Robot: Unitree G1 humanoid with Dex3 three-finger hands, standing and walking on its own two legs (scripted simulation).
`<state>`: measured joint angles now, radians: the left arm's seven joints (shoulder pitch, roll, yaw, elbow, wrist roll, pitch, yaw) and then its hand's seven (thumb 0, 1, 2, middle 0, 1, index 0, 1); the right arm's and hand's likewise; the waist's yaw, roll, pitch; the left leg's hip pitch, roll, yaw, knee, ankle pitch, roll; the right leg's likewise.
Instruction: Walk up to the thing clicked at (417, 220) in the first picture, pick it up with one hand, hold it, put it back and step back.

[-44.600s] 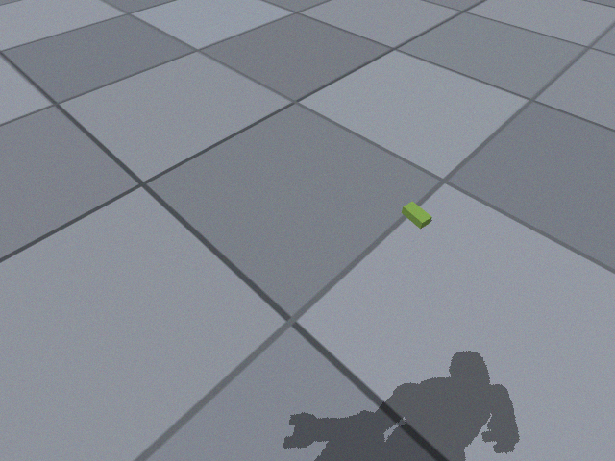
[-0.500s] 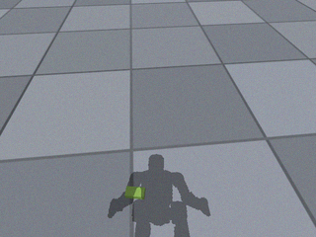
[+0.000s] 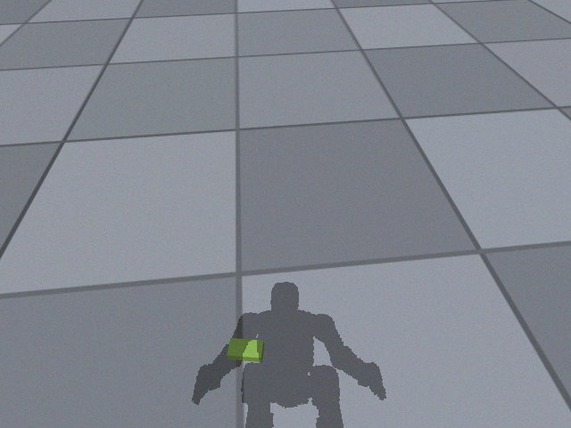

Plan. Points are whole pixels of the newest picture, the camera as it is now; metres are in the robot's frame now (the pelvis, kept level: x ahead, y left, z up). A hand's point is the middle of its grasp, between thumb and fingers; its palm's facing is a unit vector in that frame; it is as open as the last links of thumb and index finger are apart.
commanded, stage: stand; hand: left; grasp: from above
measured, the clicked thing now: (246, 349) +0.50 +0.19 -0.76
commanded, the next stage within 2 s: step back in 1.50 s
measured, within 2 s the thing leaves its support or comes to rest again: neither
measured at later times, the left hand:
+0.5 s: hand out of the picture +0.07 +0.23 -0.16, palm faces +0.02 -0.94 -0.33, open 7.4 cm
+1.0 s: hand out of the picture +0.09 +0.23 -0.16, palm faces +0.02 -0.94 -0.33, open 7.4 cm
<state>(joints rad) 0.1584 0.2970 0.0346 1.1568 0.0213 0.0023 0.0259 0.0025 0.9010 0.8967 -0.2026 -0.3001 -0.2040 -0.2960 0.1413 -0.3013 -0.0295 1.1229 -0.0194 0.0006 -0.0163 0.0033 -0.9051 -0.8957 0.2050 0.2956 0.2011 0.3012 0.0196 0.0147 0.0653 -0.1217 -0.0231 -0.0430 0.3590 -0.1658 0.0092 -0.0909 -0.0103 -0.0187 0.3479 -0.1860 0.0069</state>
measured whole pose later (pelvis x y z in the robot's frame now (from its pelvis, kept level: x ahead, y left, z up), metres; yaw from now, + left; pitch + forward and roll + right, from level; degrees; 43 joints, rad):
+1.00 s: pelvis +0.02 -0.01 +0.00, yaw +0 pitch -3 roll +0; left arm 0.10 0.31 0.03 1.16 0.01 0.00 0.01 0.00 0.90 0.90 -0.20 -0.30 -0.20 -0.30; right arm 0.11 -0.33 -0.01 1.14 -0.01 -0.01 -0.01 0.00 -0.90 -0.90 0.21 0.30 0.20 0.30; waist 0.01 0.01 0.06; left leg -0.10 0.00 -0.04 0.32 -0.17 -0.01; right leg -0.07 0.01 -0.02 0.31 -0.19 -0.01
